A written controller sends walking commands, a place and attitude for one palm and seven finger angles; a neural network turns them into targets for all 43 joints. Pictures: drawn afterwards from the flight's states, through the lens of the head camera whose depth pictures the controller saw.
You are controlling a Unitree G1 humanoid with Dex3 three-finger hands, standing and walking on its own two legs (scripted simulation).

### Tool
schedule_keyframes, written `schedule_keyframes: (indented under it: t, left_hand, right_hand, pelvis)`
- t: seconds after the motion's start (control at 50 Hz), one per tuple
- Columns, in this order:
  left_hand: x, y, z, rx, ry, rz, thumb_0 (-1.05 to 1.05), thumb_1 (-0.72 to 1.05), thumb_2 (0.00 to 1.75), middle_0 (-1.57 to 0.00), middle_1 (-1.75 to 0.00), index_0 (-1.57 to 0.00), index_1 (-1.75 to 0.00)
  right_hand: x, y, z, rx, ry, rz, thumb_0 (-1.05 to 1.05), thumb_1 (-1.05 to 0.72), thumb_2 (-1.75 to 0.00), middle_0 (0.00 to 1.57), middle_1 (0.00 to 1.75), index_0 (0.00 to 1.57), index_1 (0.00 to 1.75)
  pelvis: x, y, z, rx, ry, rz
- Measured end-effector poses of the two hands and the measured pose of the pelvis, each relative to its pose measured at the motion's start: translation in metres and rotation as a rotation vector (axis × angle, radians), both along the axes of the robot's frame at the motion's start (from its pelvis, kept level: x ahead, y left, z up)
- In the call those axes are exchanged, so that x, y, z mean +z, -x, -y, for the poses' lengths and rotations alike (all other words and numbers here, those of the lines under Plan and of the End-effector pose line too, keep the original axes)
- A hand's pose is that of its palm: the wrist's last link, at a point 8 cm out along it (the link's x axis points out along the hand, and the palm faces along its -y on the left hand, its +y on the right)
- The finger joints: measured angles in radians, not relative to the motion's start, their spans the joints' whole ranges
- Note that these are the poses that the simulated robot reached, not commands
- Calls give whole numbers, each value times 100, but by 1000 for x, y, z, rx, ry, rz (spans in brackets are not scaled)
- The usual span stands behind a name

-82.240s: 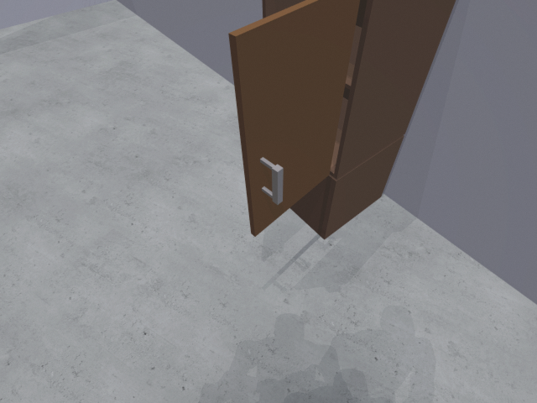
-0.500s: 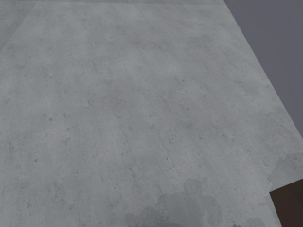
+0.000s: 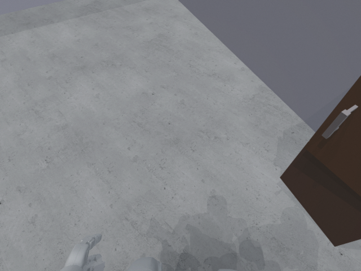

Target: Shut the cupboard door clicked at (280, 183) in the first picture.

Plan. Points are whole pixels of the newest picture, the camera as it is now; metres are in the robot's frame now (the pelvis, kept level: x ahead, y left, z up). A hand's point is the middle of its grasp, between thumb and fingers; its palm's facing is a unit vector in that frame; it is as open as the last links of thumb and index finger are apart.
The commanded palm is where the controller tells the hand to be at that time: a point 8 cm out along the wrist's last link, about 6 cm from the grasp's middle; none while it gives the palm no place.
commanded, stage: turn to face it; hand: left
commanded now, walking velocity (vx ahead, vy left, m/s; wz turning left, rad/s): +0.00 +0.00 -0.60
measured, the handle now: (339, 122) +0.55 -0.49 -0.10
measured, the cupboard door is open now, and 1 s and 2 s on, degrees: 7 7 7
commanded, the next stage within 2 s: take the last steps up to it in 1.56 s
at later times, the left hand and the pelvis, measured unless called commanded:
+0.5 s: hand (98, 266) +0.15 +0.22 -0.16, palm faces -0.24 -0.95 -0.20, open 7.4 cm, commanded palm none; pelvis +0.01 +0.04 +0.02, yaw -17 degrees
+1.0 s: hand (135, 240) +0.21 +0.14 -0.16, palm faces -0.54 -0.81 -0.22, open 7.4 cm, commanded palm none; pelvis +0.02 +0.02 +0.01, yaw -34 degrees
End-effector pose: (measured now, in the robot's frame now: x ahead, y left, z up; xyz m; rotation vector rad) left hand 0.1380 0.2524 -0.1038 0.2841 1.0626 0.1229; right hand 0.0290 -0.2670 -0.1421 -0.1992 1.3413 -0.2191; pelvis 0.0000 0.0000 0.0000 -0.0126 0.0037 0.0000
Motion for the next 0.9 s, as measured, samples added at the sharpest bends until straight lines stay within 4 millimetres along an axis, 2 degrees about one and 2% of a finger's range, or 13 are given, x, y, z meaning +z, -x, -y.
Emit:
schedule_keyframes:
  t: [0.08,0.16,0.3,0.4,0.5,0.6,0.68,0.72,0.78,0.9]
  left_hand:
    - [-3,11,14,-20,24,-60,0,91,90,-20,-30,-20,-30]
    - [-11,19,16,-32,56,-101,0,91,90,-20,-30,-21,-30]
    - [-37,22,-8,-47,94,-171,1,91,90,-20,-30,-21,-30]
    - [-32,8,-22,-97,85,-203,1,91,90,-20,-30,-20,-30]
    - [-22,-16,-20,-162,67,-195,1,91,90,-19,-30,-20,-30]
    - [-16,-49,4,-266,41,-161,1,91,90,-19,-30,-20,-30]
    - [-14,-75,36,-360,13,-87,1,91,90,-19,-30,-20,-30]
    - [-12,-82,49,-391,1,-54,1,91,90,-19,-30,-20,-30]
    - [-6,-81,62,-423,-8,-53,0,91,90,-19,-30,-20,-30]
    - [-7,-80,73,-482,4,-103,0,91,90,-20,-30,-20,-30]
  right_hand:
    - [11,-12,0,-23,-3,62,0,-91,-90,20,29,20,30]
    - [20,-23,-6,-36,4,111,0,-91,-90,20,29,20,30]
    - [30,-33,-28,-66,60,184,0,-91,-90,20,29,20,30]
    - [43,-13,-43,-98,75,160,0,-91,-90,21,29,20,30]
    - [45,16,-47,-182,67,123,0,-90,-90,21,29,20,30]
    - [32,53,-41,-290,44,89,0,-90,-90,21,29,20,30]
    - [10,86,-28,-376,17,65,0,-90,-90,21,30,20,30]
    - [0,98,-21,-411,13,44,0,-90,-90,21,29,20,30]
    - [2,104,-15,-453,22,37,0,-91,-90,20,29,20,30]
    - [20,97,-13,-496,43,110,0,-91,-90,20,29,20,30]
  pelvis:
    - [7,-1,1,-39,-12,-4]
    - [8,-3,-5,-78,-14,-11]
    - [-1,-10,-29,-162,3,-33]
    - [10,-12,-37,-230,21,-25]
    - [16,-14,-38,-299,36,-20]
    - [13,-13,-30,-370,31,-15]
    - [-1,-10,-14,-421,2,-9]
    - [-6,-8,-11,-443,8,-7]
    - [-1,-6,-10,-479,3,-3]
    - [8,-10,-11,-542,-12,-6]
